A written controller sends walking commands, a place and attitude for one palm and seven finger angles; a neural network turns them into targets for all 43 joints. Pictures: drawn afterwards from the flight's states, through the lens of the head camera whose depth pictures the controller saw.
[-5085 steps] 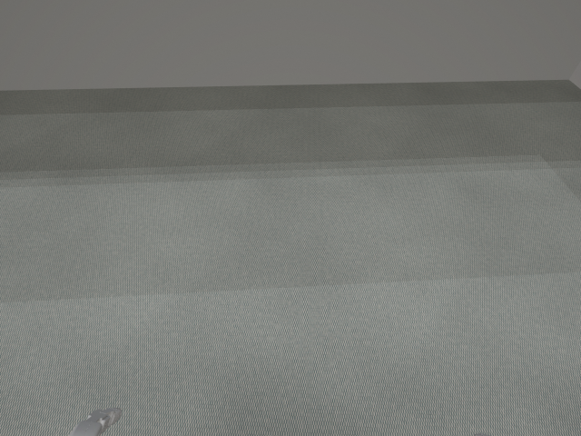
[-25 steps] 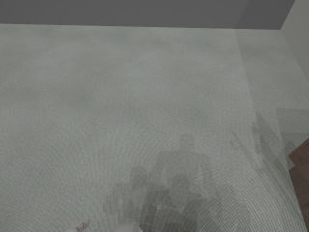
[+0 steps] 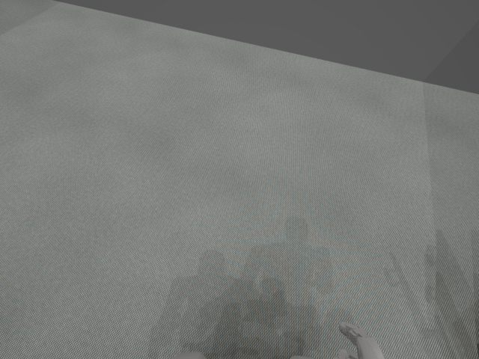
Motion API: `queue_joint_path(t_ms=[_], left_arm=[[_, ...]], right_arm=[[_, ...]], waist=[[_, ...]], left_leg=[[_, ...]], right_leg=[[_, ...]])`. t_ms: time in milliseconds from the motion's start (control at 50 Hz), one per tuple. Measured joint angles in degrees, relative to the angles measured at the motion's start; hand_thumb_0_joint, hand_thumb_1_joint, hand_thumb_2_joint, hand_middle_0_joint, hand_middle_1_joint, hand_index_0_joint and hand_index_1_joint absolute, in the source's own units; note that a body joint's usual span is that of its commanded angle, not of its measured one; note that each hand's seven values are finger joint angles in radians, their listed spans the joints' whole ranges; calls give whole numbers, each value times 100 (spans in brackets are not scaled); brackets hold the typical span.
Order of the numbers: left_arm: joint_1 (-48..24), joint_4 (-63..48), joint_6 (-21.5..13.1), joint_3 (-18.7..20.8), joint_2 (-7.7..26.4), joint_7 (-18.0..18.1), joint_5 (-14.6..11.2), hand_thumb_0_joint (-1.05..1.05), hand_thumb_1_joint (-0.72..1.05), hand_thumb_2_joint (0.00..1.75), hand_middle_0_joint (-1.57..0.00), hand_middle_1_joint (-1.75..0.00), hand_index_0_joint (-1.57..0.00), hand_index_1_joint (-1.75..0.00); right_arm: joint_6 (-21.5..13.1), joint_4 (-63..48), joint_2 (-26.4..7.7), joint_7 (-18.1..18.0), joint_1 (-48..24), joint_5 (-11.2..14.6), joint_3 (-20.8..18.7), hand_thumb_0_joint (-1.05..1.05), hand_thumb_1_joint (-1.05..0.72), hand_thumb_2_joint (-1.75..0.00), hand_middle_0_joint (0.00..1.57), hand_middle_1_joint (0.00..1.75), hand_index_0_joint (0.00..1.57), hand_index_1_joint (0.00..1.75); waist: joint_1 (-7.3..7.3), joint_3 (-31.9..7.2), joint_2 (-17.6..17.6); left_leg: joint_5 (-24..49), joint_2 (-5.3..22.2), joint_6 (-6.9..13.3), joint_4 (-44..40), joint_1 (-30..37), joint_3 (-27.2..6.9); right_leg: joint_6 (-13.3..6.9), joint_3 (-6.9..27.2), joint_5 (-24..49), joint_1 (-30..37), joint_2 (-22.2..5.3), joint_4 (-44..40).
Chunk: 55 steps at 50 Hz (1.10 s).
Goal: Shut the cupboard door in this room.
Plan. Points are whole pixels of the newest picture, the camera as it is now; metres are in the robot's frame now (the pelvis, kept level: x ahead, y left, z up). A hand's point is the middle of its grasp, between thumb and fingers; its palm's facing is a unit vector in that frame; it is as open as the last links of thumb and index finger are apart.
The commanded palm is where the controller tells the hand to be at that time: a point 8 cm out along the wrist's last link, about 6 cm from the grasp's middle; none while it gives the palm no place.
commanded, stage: turn to face it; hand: left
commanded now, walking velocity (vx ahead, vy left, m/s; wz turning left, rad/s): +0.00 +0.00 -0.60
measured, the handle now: out of the picture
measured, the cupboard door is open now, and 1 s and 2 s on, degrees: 21 21 21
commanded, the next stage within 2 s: none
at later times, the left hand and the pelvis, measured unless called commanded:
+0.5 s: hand (176, 356) +0.14 +0.13 -0.15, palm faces -0.24 -0.94 -0.26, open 7.4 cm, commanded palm none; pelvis +0.03 -0.05 +0.01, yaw -17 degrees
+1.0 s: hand (198, 282) +0.27 +0.12 -0.15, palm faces -0.55 -0.80 -0.23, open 7.4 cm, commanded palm none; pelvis +0.06 -0.01 +0.01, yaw -36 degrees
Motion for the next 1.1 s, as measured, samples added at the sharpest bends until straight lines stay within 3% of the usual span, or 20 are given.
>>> queue_joint_path(t_ms=[140,240,260,300,360,400,500,580,640,700,760,820,860,960,1040,1100], left_arm=[[-80,-200,91,135,-63,-153,48,1,91,90,-20,-29,-20,-30],[-77,-384,4,180,-21,-204,68,1,91,90,-20,-29,-20,-30],[-105,-377,-48,185,-34,-187,91,1,91,90,-20,-29,-20,-30],[-178,-386,-98,138,-90,-155,87,1,91,90,-20,-29,-20,-30],[-171,-435,-123,121,-122,-78,59,1,91,90,-20,-29,-20,-30],[-166,-437,-128,106,-102,-54,34,1,91,90,-20,-29,-20,-30],[-211,-456,-145,75,-48,-58,13,1,90,90,-20,-29,-21,-30],[-274,-512,-129,84,-7,-70,39,1,90,90,-20,-29,-21,-30],[-313,-542,-80,113,56,-80,57,1,90,90,-20,-29,-21,-30],[-303,-574,12,149,131,-92,13,1,90,90,-20,-29,-21,-30],[-475,-562,109,214,307,-137,-13,1,90,90,-20,-29,-21,-30],[-588,-616,142,280,429,-233,25,1,91,90,-20,-29,-20,-30],[-644,-680,159,297,472,-286,25,1,91,90,-20,-29,-20,-30],[-711,-752,183,285,482,-337,19,1,91,90,-20,-29,-20,-30],[-790,-740,162,219,417,-346,19,1,91,90,-20,-29,-20,-30],[-789,-803,60,141,380,-359,21,1,91,90,-20,-29,-20,-30]], right_arm=[[135,168,63,20,296,18,-133,0,-91,-90,21,30,21,30],[193,279,-211,18,561,37,-333,-1,-92,-90,21,30,21,30],[223,311,-295,17,595,53,-385,-1,-92,-90,21,30,21,30],[325,350,-467,-11,636,61,-469,0,-92,-90,21,30,21,30],[383,373,-585,-33,640,56,-522,0,-92,-90,20,30,20,30],[355,333,-603,-30,633,56,-518,0,-92,-90,20,30,20,30],[320,235,-567,-34,610,62,-478,0,-91,-90,20,30,20,30],[311,165,-470,-44,522,89,-419,0,-91,-90,20,30,20,30],[256,60,-362,-41,444,127,-361,0,-91,-90,20,30,20,30],[105,-97,-304,-35,479,134,-275,0,-91,-90,20,30,20,30],[34,-169,-149,-38,513,45,-174,0,-91,-90,20,30,20,30],[43,-220,-67,-44,654,-13,-84,0,-91,-90,21,30,21,30],[63,-214,-66,-52,732,-25,-68,0,-91,-90,21,30,21,30],[63,-123,-152,-45,885,-17,-137,0,-91,-90,21,30,21,30],[72,-42,-296,-6,993,-12,-240,0,-91,-90,21,30,21,30],[108,10,-438,25,1138,32,-322,0,-91,-90,21,30,21,30]], waist=[[-97,-108,205],[-176,-179,226],[-163,-186,269],[-182,-128,368],[-207,-90,312],[-248,-82,238],[-313,-114,145],[-261,-123,68],[-210,-130,-34],[-230,-228,-37],[-216,-127,-207],[-225,-71,-178],[-228,-44,-109],[-274,-16,44],[-382,2,161],[-424,-73,195]], left_leg=[[-35,309,-156,-162,162,372],[-386,542,-375,394,-5,685],[-766,573,-451,736,-155,602],[-1464,390,-534,1771,-553,24],[-1346,106,-644,2985,-1017,-472],[-1105,38,-722,3227,-1160,-643],[-868,37,-846,2912,-1168,-929],[-1012,8,-859,2280,-975,-1001],[-1025,-81,-814,1451,-675,-997],[-277,-70,-693,90,-149,-1009],[-282,-60,-370,242,-138,-765],[-219,102,-305,-15,48,-600],[-128,207,-313,-219,150,-499],[-107,431,-355,-402,290,-156],[-306,604,-455,-157,291,121],[-626,714,-592,365,160,303]], right_leg=[[19,-205,442,-66,89,-648],[-104,-279,1192,488,196,-2037],[-212,-235,1014,468,263,-2052],[-362,-181,892,436,370,-1991],[-410,18,1127,549,462,-2352],[-435,162,1289,648,524,-2630],[-433,428,1465,834,675,-2991],[-384,668,1447,874,752,-2979],[-291,898,1367,817,778,-2825],[-146,1086,1146,606,896,-2413],[-69,836,66,37,816,-887],[48,405,44,-422,692,381],[111,227,197,-542,566,636],[175,8,381,-368,309,-71],[90,-148,465,69,281,-1115],[-75,-243,1336,647,298,-2378]])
